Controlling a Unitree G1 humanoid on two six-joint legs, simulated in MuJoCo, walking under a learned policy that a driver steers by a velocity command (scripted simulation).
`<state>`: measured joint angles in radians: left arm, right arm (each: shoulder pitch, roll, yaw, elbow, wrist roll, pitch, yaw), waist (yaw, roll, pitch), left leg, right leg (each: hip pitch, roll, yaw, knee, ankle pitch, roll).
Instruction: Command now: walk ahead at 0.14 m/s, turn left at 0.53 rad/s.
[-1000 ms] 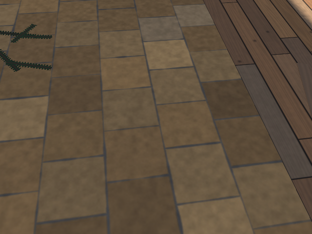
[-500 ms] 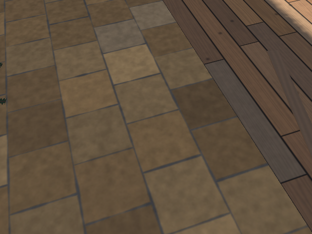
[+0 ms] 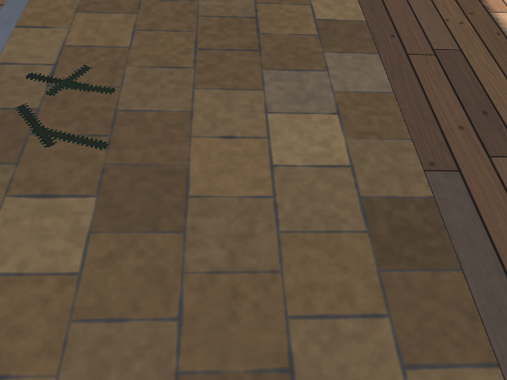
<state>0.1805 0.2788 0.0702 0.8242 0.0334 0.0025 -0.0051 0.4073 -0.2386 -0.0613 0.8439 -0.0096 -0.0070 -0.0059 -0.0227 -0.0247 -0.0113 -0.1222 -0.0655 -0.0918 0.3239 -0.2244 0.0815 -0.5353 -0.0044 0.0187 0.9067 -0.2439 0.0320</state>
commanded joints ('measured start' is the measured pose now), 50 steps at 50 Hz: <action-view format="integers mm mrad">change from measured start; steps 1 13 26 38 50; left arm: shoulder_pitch -86 71 35 92 103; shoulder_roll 38 234 91 45 17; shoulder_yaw -1 15 -36 -43 -54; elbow -78 -108 -27 106 230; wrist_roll -9 -17 -11 -21 -23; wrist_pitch -13 -36 -25 -12 -3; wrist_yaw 8 53 30 25 37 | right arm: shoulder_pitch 53 56 -142 -171 -148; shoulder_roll -155 -71 -88 -91 -65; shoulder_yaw -40 -24 7 38 56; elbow -40 -128 -25 102 210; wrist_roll -1 22 1 2 2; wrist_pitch -18 9 70 1 -4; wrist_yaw -7 -24 -12 -27 -34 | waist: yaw -16 8 25 35 34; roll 143 -246 -138 77 28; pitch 31 -160 -21 45 60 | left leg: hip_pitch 111 -323 -101 -37 -40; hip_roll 215 -123 13 143 141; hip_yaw -212 -51 64 -69 -57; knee -22 598 302 -1 -16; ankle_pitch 442 -414 -177 139 143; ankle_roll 152 -50 -97 -24 -18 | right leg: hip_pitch -135 628 358 391 416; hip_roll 18 -411 -178 -64 -69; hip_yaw -14 522 169 82 81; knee -47 -572 -598 -567 -575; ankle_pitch -19 594 336 167 174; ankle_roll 20 -249 -230 -92 -81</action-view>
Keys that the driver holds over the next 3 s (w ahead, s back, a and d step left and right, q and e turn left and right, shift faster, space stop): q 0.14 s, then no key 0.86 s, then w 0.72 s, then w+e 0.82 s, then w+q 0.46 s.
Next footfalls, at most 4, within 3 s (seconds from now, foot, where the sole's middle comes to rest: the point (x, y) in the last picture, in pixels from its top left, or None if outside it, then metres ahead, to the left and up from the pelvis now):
0.24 right None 0.16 -0.11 -0.79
0.60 left None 0.09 0.08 -0.79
1.78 left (212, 370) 0.54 0.08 -0.79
2.32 right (260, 274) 0.83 -0.05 -0.79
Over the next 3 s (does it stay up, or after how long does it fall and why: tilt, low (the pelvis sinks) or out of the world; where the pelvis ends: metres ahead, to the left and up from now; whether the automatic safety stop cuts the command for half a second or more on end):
stays up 1.09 -0.03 -0.01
